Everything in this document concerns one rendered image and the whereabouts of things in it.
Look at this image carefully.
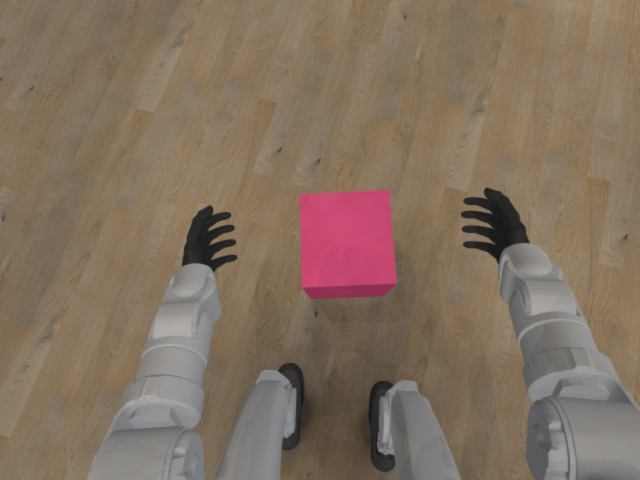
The robot left upper arm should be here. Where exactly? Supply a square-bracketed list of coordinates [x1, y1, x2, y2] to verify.
[89, 426, 205, 480]

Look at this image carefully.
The robot left foot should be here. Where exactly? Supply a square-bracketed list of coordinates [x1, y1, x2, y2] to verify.
[278, 363, 304, 450]

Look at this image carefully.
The right robot forearm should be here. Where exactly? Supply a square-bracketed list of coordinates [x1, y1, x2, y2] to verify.
[498, 243, 640, 412]

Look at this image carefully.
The carton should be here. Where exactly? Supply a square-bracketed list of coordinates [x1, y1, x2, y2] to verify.
[300, 190, 397, 299]

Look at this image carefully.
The robot left hand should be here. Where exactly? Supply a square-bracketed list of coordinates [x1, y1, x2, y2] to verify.
[182, 205, 237, 272]

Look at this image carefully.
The robot right shin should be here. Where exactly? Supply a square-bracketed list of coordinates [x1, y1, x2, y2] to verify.
[377, 380, 432, 456]

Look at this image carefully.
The left robot forearm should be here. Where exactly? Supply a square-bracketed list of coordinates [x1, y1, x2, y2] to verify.
[87, 263, 222, 480]

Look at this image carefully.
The robot right hand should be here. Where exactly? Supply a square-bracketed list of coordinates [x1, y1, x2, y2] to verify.
[461, 188, 530, 265]

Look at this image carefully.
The robot right upper arm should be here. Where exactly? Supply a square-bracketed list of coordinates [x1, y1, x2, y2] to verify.
[526, 396, 640, 480]

